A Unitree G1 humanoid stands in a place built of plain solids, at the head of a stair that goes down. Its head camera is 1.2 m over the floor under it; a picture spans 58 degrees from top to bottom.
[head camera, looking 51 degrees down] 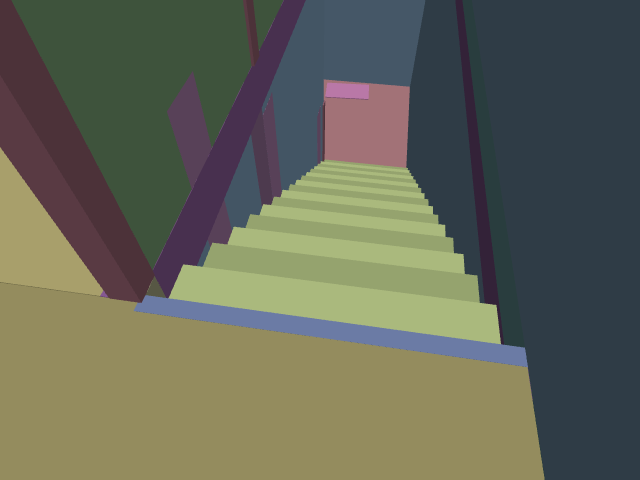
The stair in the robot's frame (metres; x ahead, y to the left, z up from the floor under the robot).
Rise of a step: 0.18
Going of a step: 0.26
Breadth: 1.20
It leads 9 degrees to the right of straight ahead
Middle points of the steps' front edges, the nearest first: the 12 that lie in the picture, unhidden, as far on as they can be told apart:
0.65 -0.02 0.00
0.91 -0.05 -0.18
1.16 -0.09 -0.36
1.41 -0.13 -0.54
1.67 -0.17 -0.72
1.92 -0.21 -0.90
2.17 -0.25 -1.08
2.43 -0.29 -1.26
2.68 -0.33 -1.44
2.93 -0.37 -1.62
3.19 -0.41 -1.81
3.44 -0.45 -1.99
